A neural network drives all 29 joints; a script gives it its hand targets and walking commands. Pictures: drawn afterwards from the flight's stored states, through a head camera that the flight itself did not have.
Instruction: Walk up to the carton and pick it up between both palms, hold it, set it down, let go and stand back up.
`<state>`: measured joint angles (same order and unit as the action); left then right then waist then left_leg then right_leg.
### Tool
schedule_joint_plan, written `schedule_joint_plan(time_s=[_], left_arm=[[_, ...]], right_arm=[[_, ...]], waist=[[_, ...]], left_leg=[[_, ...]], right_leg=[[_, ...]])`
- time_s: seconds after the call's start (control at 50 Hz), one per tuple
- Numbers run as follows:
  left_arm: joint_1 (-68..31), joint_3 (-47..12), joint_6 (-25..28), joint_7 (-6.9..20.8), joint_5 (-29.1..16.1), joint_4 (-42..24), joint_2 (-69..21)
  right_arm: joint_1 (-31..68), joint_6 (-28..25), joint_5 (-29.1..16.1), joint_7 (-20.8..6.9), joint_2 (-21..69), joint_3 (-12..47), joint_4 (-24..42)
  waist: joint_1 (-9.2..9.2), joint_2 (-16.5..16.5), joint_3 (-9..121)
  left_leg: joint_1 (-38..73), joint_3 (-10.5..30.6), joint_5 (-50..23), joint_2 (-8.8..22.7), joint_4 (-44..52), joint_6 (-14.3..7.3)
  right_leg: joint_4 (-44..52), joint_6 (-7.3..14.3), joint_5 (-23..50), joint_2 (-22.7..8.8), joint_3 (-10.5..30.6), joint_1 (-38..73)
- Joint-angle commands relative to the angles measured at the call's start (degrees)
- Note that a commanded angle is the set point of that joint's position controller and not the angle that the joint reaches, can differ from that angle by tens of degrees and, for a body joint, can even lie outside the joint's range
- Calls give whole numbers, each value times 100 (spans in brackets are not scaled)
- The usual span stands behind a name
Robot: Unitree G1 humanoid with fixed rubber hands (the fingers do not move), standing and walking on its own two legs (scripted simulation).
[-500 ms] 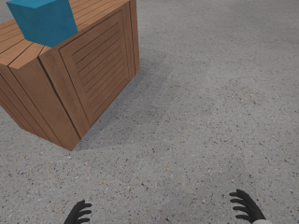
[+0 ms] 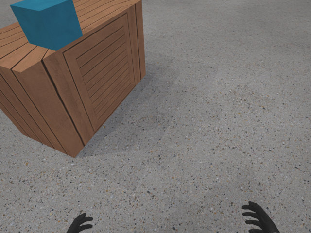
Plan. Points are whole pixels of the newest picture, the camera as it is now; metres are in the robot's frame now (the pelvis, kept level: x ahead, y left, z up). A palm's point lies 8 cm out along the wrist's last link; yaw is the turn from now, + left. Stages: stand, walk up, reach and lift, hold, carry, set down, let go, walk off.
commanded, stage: stand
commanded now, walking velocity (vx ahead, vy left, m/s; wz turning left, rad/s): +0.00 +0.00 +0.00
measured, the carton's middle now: (49, 21) +1.13 +0.57 +0.09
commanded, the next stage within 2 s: walk up in 0.28 s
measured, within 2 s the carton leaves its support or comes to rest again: neither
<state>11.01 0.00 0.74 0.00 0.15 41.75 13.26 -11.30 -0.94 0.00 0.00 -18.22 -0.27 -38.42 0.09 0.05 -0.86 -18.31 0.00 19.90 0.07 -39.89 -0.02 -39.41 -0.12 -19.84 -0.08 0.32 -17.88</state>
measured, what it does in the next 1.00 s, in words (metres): lifts its right foot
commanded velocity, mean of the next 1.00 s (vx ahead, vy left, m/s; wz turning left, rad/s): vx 0.00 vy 0.00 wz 0.00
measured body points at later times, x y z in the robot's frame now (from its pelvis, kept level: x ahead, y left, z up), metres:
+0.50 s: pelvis -0.02 +0.00 +0.00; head -0.03 +0.00 +0.45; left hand +0.11 +0.26 -0.11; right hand +0.12 -0.28 -0.10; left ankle +0.02 +0.12 -0.72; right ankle +0.01 -0.12 -0.72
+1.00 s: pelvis +0.06 +0.06 +0.00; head +0.05 +0.10 +0.45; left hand +0.15 +0.36 -0.09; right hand +0.21 -0.24 -0.06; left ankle +0.04 +0.16 -0.72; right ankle +0.11 -0.09 -0.66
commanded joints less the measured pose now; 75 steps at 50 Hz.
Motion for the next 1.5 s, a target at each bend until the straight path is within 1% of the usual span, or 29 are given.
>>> schedule_joint_plan(time_s=[0.0, 0.02, 0.08, 0.44, 0.46, 0.48, 0.5, 0.52, 0.56, 0.64, 0.68, 0.7, 0.72, 0.74, 0.76, 0.78, 0.88, 0.94, 1.06, 1.14, 1.16, 1.18, 1.2, 1.28, 1.32, 1.36, 1.4, 1.44, 1.48], left_arm=[[-323, 476, 163, -11, 33, -494, 1565], [-175, 472, 109, -1, -6, -532, 1417], [-248, 393, 209, -4, 66, -397, 1449], [-333, 498, 150, 30, 2, -168, 1712], [-8, 863, 244, 85, 361, -748, 2135], [344, 979, 254, 77, 451, -710, 2357], [663, 1009, 336, -2, 460, -684, 2472], [682, 1024, 347, -38, 522, -701, 2431], [-4, 1045, 437, -97, 514, -1113, 2412], [-37, 977, 406, 18, 509, -1395, 2324], [-632, 1014, 271, 65, 521, -1556, 2417], [-529, 867, 218, 173, 450, -1505, 2156], [-869, 558, 164, 238, 308, -1775, 1304], [-1276, 671, 182, 283, 184, -2197, 1670], [-1298, 908, 200, 297, 259, -2377, 2151], [-725, 881, 142, 291, 238, -1972, 2211], [-414, 830, 175, 346, 364, -1737, 2165], [-548, 809, 147, 377, 297, -1922, 1968], [-927, 721, 197, 267, 190, -2187, 1935], [347, 778, 363, 139, 206, -1816, 2074], [974, 848, 429, 73, 321, -1606, 2274], [1505, 1120, 417, -38, 417, -1619, 3018], [1593, 1091, 344, -80, 391, -1662, 2782], [834, 872, 279, -61, 271, -1798, 2208], [1093, 898, 343, -66, 281, -1792, 2232], [1187, 904, 300, -64, 336, -1852, 2357], [1438, 926, 318, -62, 386, -1816, 2363], [1053, 898, 233, 4, 374, -1942, 2529], [412, 876, 141, 83, 330, -2074, 2526]], right_arm=[[-24, -208, 36, -14, -1064, -448, 354], [115, -202, 56, 24, -1164, -456, 370], [69, -192, 37, 13, -1103, -472, 248], [396, -213, 47, 19, -1226, -410, -134], [-58, -93, 27, -195, -1590, -693, 163], [167, -54, 85, -275, -1490, -673, 387], [675, -43, 93, -315, -1031, -547, 707], [788, -65, 299, -316, -1291, -678, 795], [-2, -64, 236, -456, -1459, -805, 557], [-241, -69, 129, -579, -1354, -805, 528], [-1518, -59, 59, -511, -1345, -813, 134], [-2194, -86, 33, -400, -1814, -983, -210], [-2293, -111, 117, -220, -2556, -1120, -104], [-1867, -71, 93, -171, -2406, -946, 38], [-1322, -70, 128, -83, -2392, -1002, 396], [-1029, -102, 180, -30, -2256, -916, 413], [-1260, -336, 106, 63, -1933, -893, 513], [-1339, -326, 182, 63, -1958, -847, 584], [-1661, -228, 182, 140, -1932, -802, 410], [-1210, -85, 122, 118, -1717, -665, 579], [-1048, -138, 41, 78, -1412, -583, 668], [-1199, -229, 3, 18, -842, -397, 861], [-698, -248, 153, 94, -1497, -655, 994], [-868, -153, 99, -71, -1689, -713, 597], [-895, -77, 213, -181, -1520, -742, 729], [-257, -152, 192, -172, -1474, -669, 1021], [-76, -206, 280, -213, -1392, -622, 1141], [-285, -158, 157, -234, -1467, -624, 1228], [-1253, -223, 131, -174, -1373, -662, 896]], waist=[[-69, -169, 514], [38, 351, 122], [-16, -380, 305], [91, 81, 247], [272, -671, 178], [546, -758, -314], [872, -2128, -737], [822, -1427, -689], [185, -447, 63], [135, -1171, 67], [-748, -844, 459], [-962, 153, 550], [-1166, 1734, 224], [-850, 877, -294], [-664, 288, -514], [-315, 300, -913], [-361, 526, -707], [-418, 308, -539], [-660, 627, -300], [50, 658, 232], [483, -517, 559], [748, -2213, 1334], [898, -1055, 855], [253, -668, -52], [323, -922, -233], [541, -884, -9], [632, -595, -62], [506, -1305, -120], [-209, -1134, 168]], left_leg=[[616, 685, -1024, 598, 1030, -235], [408, 711, -701, 667, 1070, -330], [484, 729, -733, 586, 1092, -333], [43, 799, -764, 575, 1302, -282], [-1387, 1850, 1674, 288, 1080, -737], [-2693, 1280, 2471, 72, 581, -446], [-3383, 115, 1036, 55, -1162, -178], [-3534, 158, 874, 588, -1956, -30], [-2411, 552, 280, 938, -2172, 6], [-1267, -200, 181, 712, -868, 19], [1178, -180, -209, 479, 668, -268], [2349, 330, 47, -37, 689, -329], [2323, 3150, 2489, 1029, 1895, -996], [956, 5186, 3902, 1557, 3365, -1277], [1193, 5422, 4528, 1937, 3528, -1502], [1099, 5030, 4175, 1737, 3267, -1380], [435, 3639, 1939, 817, 2922, -687], [1008, 3583, 1820, 1077, 2635, -1458], [1795, 3551, -578, 972, 1843, -1346], [318, 2579, -1687, 657, 507, -902], [-965, 1862, -1078, 121, -842, -517], [-2418, 602, 1050, -415, -2519, -62], [-2997, 765, 1121, -204, -3399, -1], [-2599, 514, 160, 542, -3215, 140], [-2727, 355, 46, 535, -2698, 282], [-2801, 165, 448, 644, -2152, 189], [-3095, -22, 66, 621, -1617, 74], [-2363, -420, -350, 495, -854, 106], [-143, -668, -868, 95, -34, -99]], right_leg=[[1003, 322, 927, -554, 535, 393], [942, 300, 764, -455, 534, 36], [1068, 418, 890, -559, 674, 238], [1099, 289, 733, -548, 548, 615], [1000, 651, -2227, -504, 624, 1642], [1658, 945, -3529, -1153, 1410, 1942], [2939, 1381, -3449, -2247, 2391, 2235], [3245, 1775, -3030, -2995, 2817, 2028], [2865, 1405, -2267, -2565, 1750, 1570], [2375, 1205, -1835, -2279, 548, 995], [829, 739, -2281, -1674, -589, -330], [-1240, 453, -2453, -855, -1018, -1529], [-2978, 242, -2281, -252, -772, -3190], [-3491, 173, -1673, -13, 173, -3219], [-3398, 162, -1502, -232, 354, -3533], [-3405, 157, -1175, -332, 451, -3517], [-2502, 140, 22, -441, 486, -2369], [-2083, 24, -237, -460, 489, -2552], [-721, 169, -533, -133, 490, -2308], [956, 382, 49, 25, 196, 573], [1636, 693, 398, -637, 962, 2194], [1768, 983, -1221, -2538, 3035, 3618], [2360, 1158, -1853, -3104, 4061, 2959], [2107, 1203, -738, -2025, 1488, 1799], [1985, 836, 271, -2008, 1153, 1840], [1696, 1500, 1336, -2402, 994, 2110], [1471, 1529, 2279, -2525, 680, 2416], [1166, 1234, 1742, -2087, -124, 1930], [475, 886, 834, -1842, -732, 379]])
